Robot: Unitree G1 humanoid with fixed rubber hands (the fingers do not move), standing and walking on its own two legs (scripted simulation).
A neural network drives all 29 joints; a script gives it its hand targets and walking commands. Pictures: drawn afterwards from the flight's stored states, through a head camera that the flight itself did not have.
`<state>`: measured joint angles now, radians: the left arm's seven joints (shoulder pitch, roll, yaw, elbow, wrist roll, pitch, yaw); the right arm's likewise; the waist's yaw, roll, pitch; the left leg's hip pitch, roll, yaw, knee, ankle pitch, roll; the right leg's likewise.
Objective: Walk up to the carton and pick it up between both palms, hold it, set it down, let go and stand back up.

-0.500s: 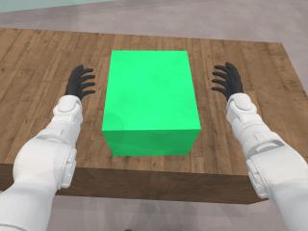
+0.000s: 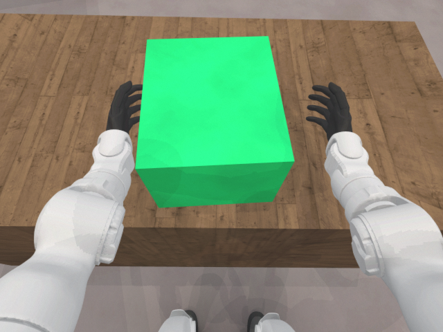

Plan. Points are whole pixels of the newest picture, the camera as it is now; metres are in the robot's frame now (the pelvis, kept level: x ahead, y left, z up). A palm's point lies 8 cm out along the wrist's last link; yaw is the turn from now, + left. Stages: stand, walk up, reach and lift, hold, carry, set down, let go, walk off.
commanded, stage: reach and lift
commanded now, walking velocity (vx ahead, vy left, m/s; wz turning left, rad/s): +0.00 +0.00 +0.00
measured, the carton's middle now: (212, 124) +0.50 +0.04 +0.01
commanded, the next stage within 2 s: none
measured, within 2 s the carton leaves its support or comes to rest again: neither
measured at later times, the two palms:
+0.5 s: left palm (124, 128) +0.47 +0.20 +0.03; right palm (303, 126) +0.47 -0.12 +0.04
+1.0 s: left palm (128, 133) +0.45 +0.19 +0.03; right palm (308, 137) +0.45 -0.13 +0.04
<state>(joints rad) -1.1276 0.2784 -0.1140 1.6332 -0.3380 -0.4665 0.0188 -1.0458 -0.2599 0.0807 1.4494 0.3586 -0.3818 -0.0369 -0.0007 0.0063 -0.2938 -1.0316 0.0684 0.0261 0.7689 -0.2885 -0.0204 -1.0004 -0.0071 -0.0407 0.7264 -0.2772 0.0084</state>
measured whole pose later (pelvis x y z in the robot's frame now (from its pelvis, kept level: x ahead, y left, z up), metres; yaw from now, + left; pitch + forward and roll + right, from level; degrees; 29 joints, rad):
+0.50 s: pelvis +0.00 +0.00 +0.01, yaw +1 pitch +30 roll -2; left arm -1.11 0.23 0.14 1.57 -0.09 -0.47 0.05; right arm -1.06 -0.10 -0.27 1.41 0.00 -0.39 -0.11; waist -0.02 -0.01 -0.24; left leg -0.98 0.05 0.00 0.73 -0.27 -0.02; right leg -0.93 -0.02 -0.06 0.67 -0.26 0.01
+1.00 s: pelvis +0.03 +0.01 +0.04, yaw +1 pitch +23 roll -1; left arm -0.94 0.16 0.46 1.50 0.20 -0.58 0.04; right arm -0.83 0.03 -0.66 1.21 -0.46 -0.52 -0.06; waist -0.01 0.01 -0.12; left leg -0.68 0.05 0.04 0.51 -0.23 -0.01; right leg -0.63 -0.01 -0.04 0.44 -0.20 0.02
